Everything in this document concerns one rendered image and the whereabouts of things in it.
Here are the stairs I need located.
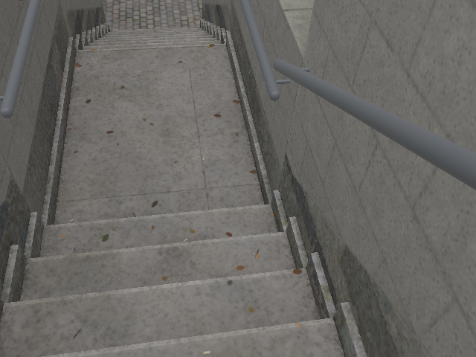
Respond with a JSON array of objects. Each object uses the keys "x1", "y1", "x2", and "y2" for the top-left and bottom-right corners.
[
  {"x1": 0, "y1": 204, "x2": 344, "y2": 357},
  {"x1": 83, "y1": 27, "x2": 222, "y2": 50}
]

